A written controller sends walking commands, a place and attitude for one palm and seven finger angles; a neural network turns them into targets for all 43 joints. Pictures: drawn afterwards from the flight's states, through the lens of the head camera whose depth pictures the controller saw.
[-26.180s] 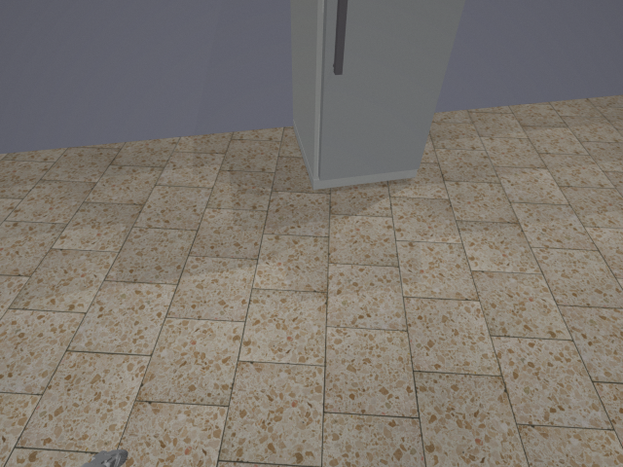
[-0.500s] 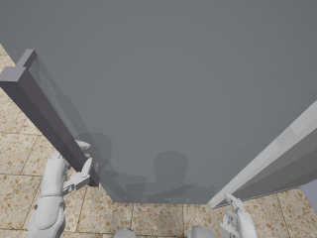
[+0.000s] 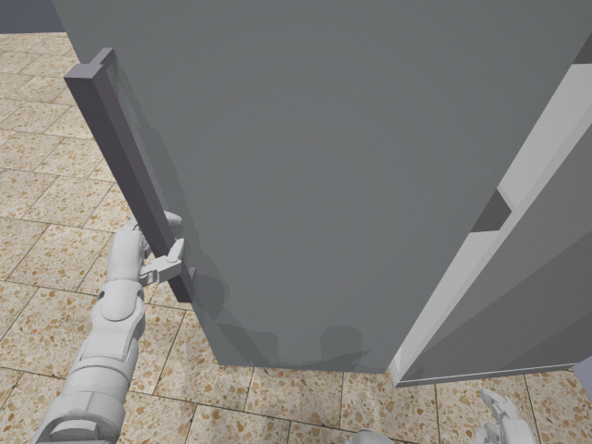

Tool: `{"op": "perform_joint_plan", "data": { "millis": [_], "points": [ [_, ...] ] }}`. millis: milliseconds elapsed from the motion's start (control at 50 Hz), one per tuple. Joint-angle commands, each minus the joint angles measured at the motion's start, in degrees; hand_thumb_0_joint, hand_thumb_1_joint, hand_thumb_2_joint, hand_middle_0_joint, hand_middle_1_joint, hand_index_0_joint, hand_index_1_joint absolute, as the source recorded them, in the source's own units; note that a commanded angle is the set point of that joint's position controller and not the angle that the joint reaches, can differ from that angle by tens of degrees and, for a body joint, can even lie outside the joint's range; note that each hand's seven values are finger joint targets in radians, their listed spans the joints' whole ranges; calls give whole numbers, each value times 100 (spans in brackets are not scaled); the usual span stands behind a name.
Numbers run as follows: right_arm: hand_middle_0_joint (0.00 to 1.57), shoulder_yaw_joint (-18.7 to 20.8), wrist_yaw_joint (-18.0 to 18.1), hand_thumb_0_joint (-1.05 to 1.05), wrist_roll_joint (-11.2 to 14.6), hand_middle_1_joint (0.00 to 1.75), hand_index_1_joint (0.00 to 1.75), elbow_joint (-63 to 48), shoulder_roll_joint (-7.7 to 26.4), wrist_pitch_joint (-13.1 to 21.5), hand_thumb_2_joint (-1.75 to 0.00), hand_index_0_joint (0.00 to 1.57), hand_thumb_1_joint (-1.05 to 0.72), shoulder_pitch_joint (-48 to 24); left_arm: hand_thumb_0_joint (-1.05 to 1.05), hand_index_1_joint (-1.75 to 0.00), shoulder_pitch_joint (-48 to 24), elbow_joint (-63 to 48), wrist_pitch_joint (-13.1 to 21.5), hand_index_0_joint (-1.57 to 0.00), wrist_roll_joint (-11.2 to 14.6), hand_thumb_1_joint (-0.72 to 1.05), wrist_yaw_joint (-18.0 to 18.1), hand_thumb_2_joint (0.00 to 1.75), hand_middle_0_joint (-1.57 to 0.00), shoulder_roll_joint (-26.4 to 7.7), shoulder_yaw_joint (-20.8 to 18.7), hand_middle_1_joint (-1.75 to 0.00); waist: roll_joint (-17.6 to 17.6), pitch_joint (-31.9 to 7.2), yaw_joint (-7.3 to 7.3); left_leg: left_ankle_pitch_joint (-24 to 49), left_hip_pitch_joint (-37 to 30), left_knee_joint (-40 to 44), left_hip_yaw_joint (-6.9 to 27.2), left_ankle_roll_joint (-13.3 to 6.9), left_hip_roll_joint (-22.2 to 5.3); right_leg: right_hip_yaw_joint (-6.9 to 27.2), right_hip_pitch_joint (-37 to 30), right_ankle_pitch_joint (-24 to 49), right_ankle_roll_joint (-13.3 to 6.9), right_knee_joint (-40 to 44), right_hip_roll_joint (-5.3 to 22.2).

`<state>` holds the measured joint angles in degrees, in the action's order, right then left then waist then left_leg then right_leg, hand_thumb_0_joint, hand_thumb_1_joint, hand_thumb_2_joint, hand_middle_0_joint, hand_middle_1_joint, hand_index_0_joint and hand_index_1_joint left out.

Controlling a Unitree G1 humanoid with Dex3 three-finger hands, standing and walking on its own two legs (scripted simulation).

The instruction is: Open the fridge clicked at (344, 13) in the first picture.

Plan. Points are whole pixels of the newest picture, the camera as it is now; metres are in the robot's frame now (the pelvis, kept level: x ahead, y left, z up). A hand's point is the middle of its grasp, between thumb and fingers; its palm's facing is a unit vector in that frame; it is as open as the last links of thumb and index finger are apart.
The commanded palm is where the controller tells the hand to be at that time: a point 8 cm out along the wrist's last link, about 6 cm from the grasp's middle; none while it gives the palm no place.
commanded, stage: stop walking and hold the door back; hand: left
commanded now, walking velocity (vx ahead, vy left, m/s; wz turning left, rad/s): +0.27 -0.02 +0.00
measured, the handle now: (157, 208) +0.40 +0.22 +0.09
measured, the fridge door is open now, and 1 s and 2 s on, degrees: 81 78 78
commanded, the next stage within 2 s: loosen the grip on the handle in 0.86 s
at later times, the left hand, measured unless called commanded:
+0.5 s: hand (175, 232) +0.40 +0.21 +0.04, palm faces +0.14 -0.97 -0.20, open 6.2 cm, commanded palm +0.36 +0.28 +0.02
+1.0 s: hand (173, 244) +0.38 +0.21 +0.04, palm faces +0.08 -0.97 -0.22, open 6.0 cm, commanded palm +0.35 +0.26 +0.04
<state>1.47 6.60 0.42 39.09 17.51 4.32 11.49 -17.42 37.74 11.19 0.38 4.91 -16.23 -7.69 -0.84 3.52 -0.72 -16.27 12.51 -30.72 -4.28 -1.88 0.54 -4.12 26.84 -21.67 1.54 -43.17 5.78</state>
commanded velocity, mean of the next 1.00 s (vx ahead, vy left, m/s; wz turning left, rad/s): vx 0.05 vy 0.01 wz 0.00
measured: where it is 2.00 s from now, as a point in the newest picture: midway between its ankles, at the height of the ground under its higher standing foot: outside the picture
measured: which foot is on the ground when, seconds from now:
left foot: down 0.00-0.18, up 0.20-0.48, down 0.50-1.00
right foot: up 0.00-0.14, down 0.16-1.00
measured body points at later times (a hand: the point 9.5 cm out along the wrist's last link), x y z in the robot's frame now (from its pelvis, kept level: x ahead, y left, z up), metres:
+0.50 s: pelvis -0.01 +0.02 +0.00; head +0.01 +0.02 +0.45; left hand +0.39 +0.26 +0.06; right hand +0.03 -0.28 -0.12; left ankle +0.02 +0.15 -0.73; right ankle +0.05 -0.10 -0.73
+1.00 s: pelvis +0.00 +0.04 +0.00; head +0.02 +0.04 +0.45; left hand +0.37 +0.26 +0.05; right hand +0.14 -0.21 -0.10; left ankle +0.02 +0.15 -0.73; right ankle +0.01 -0.07 -0.73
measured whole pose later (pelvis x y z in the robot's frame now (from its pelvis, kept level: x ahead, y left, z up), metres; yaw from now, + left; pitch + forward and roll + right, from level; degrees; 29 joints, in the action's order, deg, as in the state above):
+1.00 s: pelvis +0.00 +0.04 +0.00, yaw -3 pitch +0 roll +0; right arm -0.9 5.0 1.2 38.8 12.1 3.4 10.7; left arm -22.5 41.3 10.4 -1.1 1.8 -14.1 -8.6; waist 0.0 2.7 -0.1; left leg -15.9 16.0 -31.6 -5.5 -0.9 -1.7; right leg -2.3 16.6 -15.3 -0.2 -31.8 1.0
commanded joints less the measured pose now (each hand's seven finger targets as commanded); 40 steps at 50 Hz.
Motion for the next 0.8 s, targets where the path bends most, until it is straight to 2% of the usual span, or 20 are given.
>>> {"op": "perform_joint_plan", "data": {
  "millis": [0, 20, 60, 100, 120, 140, 160, 180, 220, 260, 320, 380, 440, 480, 500, 520, 540, 620, 700, 780],
  "points": [
    [20, 87, 40, 0, 114, 30, 30, -540, 512, 168, -90, 20, -90, 119, 0, -140, -3084, -721, 374, -45, -102, 90, 227, 90, -45, -2009, -890, -140, 1079, -1138, 46, -238, -574, 1503, 2578, -1204, -1896, 236, 692, -399, 17, -1574, -263],
    [20, 115, 59, 0, 122, 30, 30, -450, 575, 144, -90, 20, -90, 149, 0, -140, -3029, -208, 302, -45, -108, 90, 164, 90, -45, -1873, -819, -140, 721, -1100, 134, 286, -532, 1128, 1905, -1088, -1668, 172, 340, -313, 14, -896, -236],
    [20, 122, 89, 0, 145, 30, 30, -415, 673, 83, -90, 20, -90, 281, 0, -140, -3047, 257, 210, -45, -17, 90, 63, 90, -45, -1696, -729, -140, 885, -1261, 225, 221, -71, 635, 783, -629, -1132, -340, -1047, 14, 23, 441, -566],
    [20, 17, 101, 0, 163, 30, 30, -395, 628, 169, -90, 20, -90, 358, 0, -140, -3471, 469, 193, -45, -16, 90, -14, 90, -45, -1458, -380, -140, 1200, -1205, 137, -507, 420, 420, 566, -419, -914, -417, -1840, 192, -35, 1276, -653],
    [20, -3, 90, 0, 158, 30, 30, -350, 593, 208, -90, 20, -90, 345, 0, -140, -3539, 555, 201, -45, -29, 90, -11, 90, -45, -1598, -440, -140, 1093, -1277, 137, -747, 808, 121, 618, -344, -918, -1, -2286, -124, -159, 1537, -462],
    [20, 24, 95, 0, 120, 30, 30, -309, 581, 195, -90, 20, -90, 390, 0, -140, -3481, 773, 200, -45, -91, 90, 14, 90, -45, -1931, -644, -140, 390, -1242, 137, -1163, 1616, -588, 460, -188, -679, 1180, -2751, -874, -489, 1984, 163],
    [20, 92, 112, 0, 110, 30, 30, -298, 552, 142, -90, 20, -90, 452, 0, -140, -3408, 890, 145, -45, -94, 90, 40, 90, -45, -2281, -884, -140, -896, -1102, 106, -1766, 2296, -1767, 31, 113, -187, 2941, -2681, -1750, -1034, 2787, 1297],
    [20, 167, 127, 0, 95, 30, 30, -268, 657, 160, -90, 20, -90, 415, 0, -140, -3319, 944, 95, -45, -30, 90, 64, 90, -45, -2517, -1171, -140, -939, -910, 251, -1713, 2504, -3011, 374, 187, -210, 3524, -2478, -1454, -1382, 3257, 1902],
    [20, 140, 10, 0, 99, 30, 30, -32, 667, 178, -90, 20, -90, 526, 0, -140, -3223, 1340, -35, -45, -29, 90, 16, 90, -45, -2531, -1301, -140, -1122, -1102, 137, -1255, 2486, -3615, 806, 204, -342, 3114, -2188, -1717, -1249, 3105, 1692],
    [20, 9, -27, 0, 82, 30, 30, 70, 590, 202, -90, 20, -90, 446, 0, -140, -3399, 1310, 115, -45, 28, 90, -61, 90, -45, -2610, -1454, -140, -811, -1105, 79, -746, 2223, -3555, 653, 231, -423, 2049, -1864, -885, -1076, 2808, 1339],
    [20, -86, -16, 0, 47, 30, 30, 73, 574, 260, -90, 20, -90, 417, 0, -140, -3100, 1543, 220, -45, 46, 90, -91, 90, -45, -2618, -1520, -140, -549, -1103, 112, -580, 1348, -2163, 218, 221, -390, 1199, -1351, -439, -887, 2672, 986],
    [20, -70, 10, 0, 50, 30, 30, -69, 508, 332, -90, 20, -90, 451, 0, -140, -3003, 1219, 262, -45, 45, 90, -70, 90, -45, -2509, -1458, -140, -826, -1299, 140, -471, 664, -1035, -127, 232, -240, 1034, -1365, -407, -830, 2601, 814],
    [20, -24, 5, 0, 43, 30, 30, -181, 465, 375, -90, 20, -90, 486, 0, -140, -2777, 829, 256, -45, 58, 90, -90, 90, -45, -2050, -1169, -140, -598, -1329, -3, 179, -225, 36, -218, 251, -158, 794, -1132, -480, -617, 2325, 505],
    [20, 78, -1, 0, 41, 30, 30, -285, 638, 366, -90, 20, -90, 460, 0, -140, -2686, 424, 310, -45, 51, 90, -118, 90, -45, -1889, -1082, -140, 79, -1309, -12, 201, -330, 820, 518, 66, -616, 650, -1054, -178, -376, 1579, 139],
    [20, 96, -2, 0, 78, 30, 30, -401, 675, 325, -90, 20, -90, 358, 0, -140, -2649, 195, 354, -45, 127, 90, -144, 90, -45, -1553, -863, -140, 803, -1099, -5, 350, -348, 1189, 1318, -228, -1184, 306, -757, -47, -165, 898, -349],
    [20, 81, -50, 0, 81, 30, 30, -468, 699, 252, -90, 20, -90, 404, 0, -140, -2598, 46, 355, -45, 131, 90, -176, 90, -45, -1433, -758, -140, 1000, -1243, 95, 1208, -315, 1267, 2044, -580, -1702, 79, -805, 183, -54, 283, -636],
    [20, -2, -98, 0, 23, 30, 30, -569, 385, 250, -90, 20, -90, 162, 0, -140, -2373, -469, 406, -45, 100, 90, -237, 90, -45, -995, -371, -140, 1809, -1209, -2, 1846, -517, 1341, 2094, -725, -1841, 137, -464, -341, -60, -152, -613],
    [20, 69, -188, 0, 45, 30, 30, -573, 535, 202, -90, 20, -90, 298, 0, -140, -1910, -1098, 343, -45, 52, 90, -167, 90, -45, -957, -350, -140, 1170, -1513, 25, 3760, -939, 148, 956, -356, -1409, 59, -1182, 630, -117, 1233, -531],
    [20, 45, -97, 0, 96, 30, 30, -634, 443, 190, -90, 20, -90, 292, 0, -140, -1569, -1080, 174, -45, 23, 90, -84, 90, -45, -1082, -384, -140, 314, -1862, -127, 2167, 138, -120, 269, 252, -783, 871, -2634, 4083, -368, 1377, 330],
    [20, 34, -16, 0, 117, 30, 30, -538, 375, 95, -90, 20, -90, 203, 0, -140, -1778, -952, 123, -45, 121, 90, -22, 90, -45, -1021, -408, -140, -763, -1960, -64, 1601, -21, -127, 308, 269, -665, 932, -2327, 4075, -400, 1274, 447]
  ]
}}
